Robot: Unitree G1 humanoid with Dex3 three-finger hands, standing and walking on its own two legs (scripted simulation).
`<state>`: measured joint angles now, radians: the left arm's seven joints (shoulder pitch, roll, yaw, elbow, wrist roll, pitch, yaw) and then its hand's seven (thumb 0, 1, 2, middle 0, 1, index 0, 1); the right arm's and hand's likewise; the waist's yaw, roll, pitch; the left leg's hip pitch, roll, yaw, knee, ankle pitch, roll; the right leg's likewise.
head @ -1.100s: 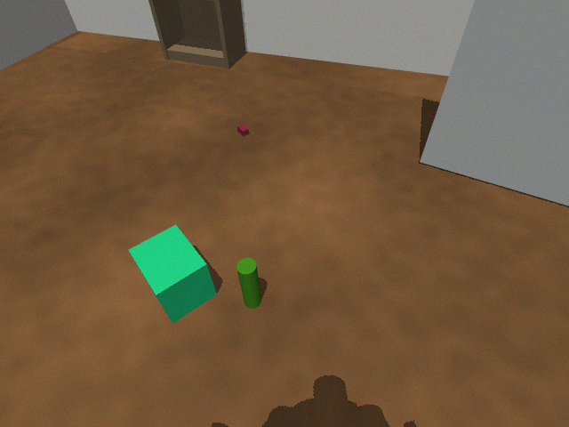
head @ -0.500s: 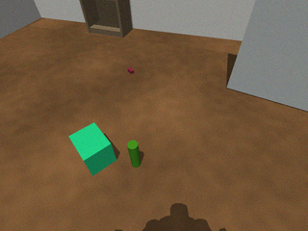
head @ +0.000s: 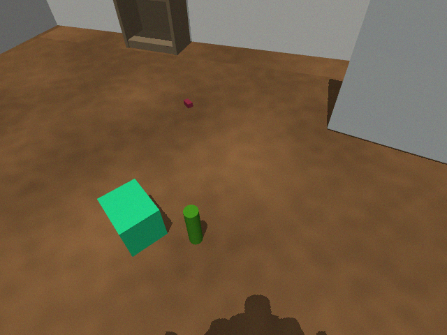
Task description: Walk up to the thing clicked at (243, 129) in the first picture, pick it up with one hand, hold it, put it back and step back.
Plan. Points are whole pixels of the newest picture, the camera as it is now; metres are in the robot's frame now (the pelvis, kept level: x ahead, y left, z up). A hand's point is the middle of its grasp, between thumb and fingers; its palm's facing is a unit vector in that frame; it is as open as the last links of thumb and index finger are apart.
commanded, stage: stand
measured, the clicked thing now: (188, 103) +1.93 +0.29 -0.76
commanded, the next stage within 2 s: walk up in 0.02 s
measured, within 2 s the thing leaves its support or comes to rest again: neither
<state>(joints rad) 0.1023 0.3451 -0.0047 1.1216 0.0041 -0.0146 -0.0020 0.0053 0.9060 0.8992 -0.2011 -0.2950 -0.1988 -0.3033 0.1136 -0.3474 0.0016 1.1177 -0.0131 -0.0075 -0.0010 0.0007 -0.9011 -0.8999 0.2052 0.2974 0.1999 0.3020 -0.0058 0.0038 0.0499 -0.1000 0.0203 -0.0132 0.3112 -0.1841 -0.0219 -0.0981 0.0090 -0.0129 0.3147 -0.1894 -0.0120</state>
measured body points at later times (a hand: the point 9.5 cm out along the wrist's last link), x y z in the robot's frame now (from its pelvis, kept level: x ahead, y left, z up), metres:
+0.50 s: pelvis -0.02 +0.06 -0.01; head +0.03 +0.06 +0.44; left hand +0.15 +0.34 -0.14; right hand -0.05 -0.27 -0.11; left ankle -0.01 +0.15 -0.75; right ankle -0.06 -0.09 -0.70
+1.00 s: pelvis -0.02 +0.03 -0.02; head +0.01 +0.01 +0.42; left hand +0.21 +0.26 -0.13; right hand -0.11 -0.29 -0.14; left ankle +0.06 +0.14 -0.74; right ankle -0.06 -0.07 -0.75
